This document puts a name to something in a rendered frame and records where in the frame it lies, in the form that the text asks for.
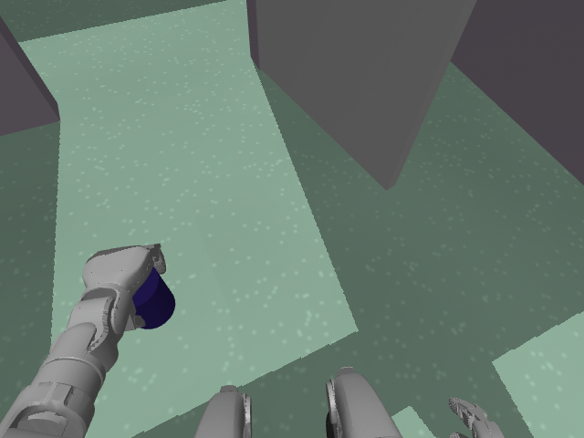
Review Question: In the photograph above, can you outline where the left robot arm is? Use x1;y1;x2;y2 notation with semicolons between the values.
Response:
0;283;133;438

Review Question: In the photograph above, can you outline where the right robot hand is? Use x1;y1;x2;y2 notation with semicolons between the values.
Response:
449;397;505;438

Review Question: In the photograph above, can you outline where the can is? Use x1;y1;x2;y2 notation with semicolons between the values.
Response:
132;267;175;329

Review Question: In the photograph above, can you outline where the left robot hand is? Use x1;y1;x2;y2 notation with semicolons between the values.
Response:
82;244;166;331

